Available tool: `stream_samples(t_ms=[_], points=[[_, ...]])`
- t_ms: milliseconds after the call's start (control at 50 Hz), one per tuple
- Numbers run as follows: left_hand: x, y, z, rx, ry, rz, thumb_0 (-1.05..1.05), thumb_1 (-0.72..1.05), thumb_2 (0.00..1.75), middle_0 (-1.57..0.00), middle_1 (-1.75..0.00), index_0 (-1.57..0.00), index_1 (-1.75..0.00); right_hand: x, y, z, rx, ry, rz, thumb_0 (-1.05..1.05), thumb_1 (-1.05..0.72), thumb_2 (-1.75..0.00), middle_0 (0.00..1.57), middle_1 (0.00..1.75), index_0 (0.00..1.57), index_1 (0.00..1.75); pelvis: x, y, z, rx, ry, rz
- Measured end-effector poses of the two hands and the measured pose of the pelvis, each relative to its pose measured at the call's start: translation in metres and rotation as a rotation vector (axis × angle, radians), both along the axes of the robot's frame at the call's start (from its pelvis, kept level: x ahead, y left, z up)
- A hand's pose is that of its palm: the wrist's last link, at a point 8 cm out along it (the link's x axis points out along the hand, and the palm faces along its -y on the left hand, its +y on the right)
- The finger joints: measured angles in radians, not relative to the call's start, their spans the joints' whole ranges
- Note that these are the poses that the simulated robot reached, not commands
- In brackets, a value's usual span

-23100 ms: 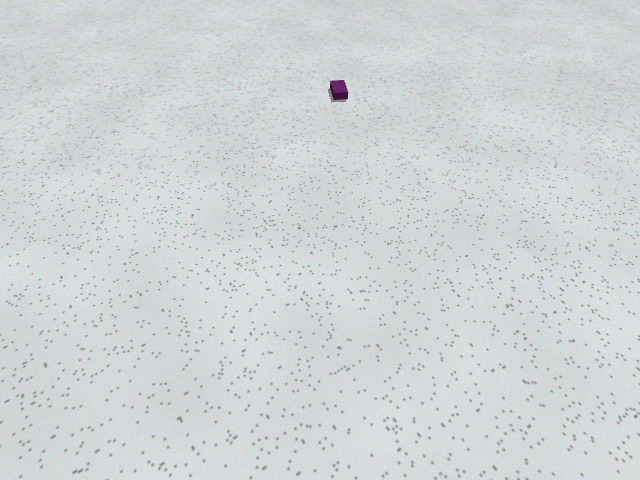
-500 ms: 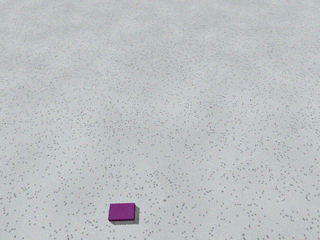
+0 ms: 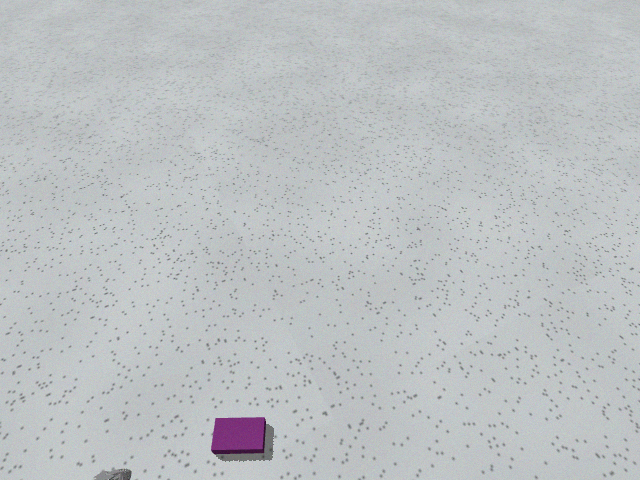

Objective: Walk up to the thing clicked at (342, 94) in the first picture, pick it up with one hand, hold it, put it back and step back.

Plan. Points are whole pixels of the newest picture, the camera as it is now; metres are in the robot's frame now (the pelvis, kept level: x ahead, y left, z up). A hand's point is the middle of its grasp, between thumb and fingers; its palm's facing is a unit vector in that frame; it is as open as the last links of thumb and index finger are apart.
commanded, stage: stand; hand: left
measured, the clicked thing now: (239, 435) +0.38 +0.23 -0.76
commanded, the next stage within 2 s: none
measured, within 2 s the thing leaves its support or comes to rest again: neither
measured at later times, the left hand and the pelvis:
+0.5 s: hand out of the picture +0.06 +0.26 -0.15, palm faces -0.01 -0.94 -0.33, open 7.4 cm; pelvis -0.01 +0.01 +0.00, yaw +0 degrees
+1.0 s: hand out of the picture +0.06 +0.26 -0.15, palm faces -0.02 -0.94 -0.34, open 7.3 cm; pelvis -0.01 +0.01 +0.00, yaw +0 degrees
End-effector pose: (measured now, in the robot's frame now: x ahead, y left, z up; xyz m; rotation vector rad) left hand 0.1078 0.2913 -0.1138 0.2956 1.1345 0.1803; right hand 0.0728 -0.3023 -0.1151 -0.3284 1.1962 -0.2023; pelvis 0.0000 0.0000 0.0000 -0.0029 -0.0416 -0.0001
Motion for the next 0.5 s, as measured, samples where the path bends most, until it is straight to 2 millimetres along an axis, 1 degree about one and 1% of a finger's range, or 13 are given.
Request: stream_samples(t_ms=[180, 300, 400, 500], points=[[-0.027, 0.012, -0.002, 0.011, 0.072, 0.025, 0.0, 0.91, 0.9, -0.2, -0.3, -0.2, -0.3, 0.01, 0.011, 0.001, 0.01, -0.01, 0.012, 0.0, -0.91, -0.9, 0.2, 0.3, 0.2, 0.3, -0.005, 0.006, 0.003, 0.001, -0.001, -0.006], [-0.042, 0.015, -0.002, 0.016, 0.103, 0.034, 0.0, 0.91, 0.9, -0.2, -0.3, -0.2, -0.3, 0.012, 0.018, -0.001, 0.026, -0.012, 0.016, 0.0, -0.91, -0.9, 0.2, 0.3, 0.2, 0.3, -0.008, 0.008, 0.004, 0.001, 0.0, -0.009], [-0.049, 0.015, -0.002, 0.017, 0.11, 0.037, 0.0, 0.91, 0.9, -0.2, -0.3, -0.2, -0.3, 0.009, 0.021, -0.002, 0.035, -0.008, 0.013, 0.0, -0.91, -0.9, 0.2, 0.3, 0.2, 0.3, -0.009, 0.009, 0.004, 0.001, -0.001, -0.007], [-0.052, 0.015, -0.002, 0.014, 0.105, 0.038, 0.0, 0.91, 0.9, -0.2, -0.3, -0.2, -0.3, 0.003, 0.021, -0.002, 0.035, 0.003, 0.008, 0.0, -0.91, -0.9, 0.2, 0.3, 0.2, 0.3, -0.01, 0.01, 0.004, 0.002, -0.002, -0.006]])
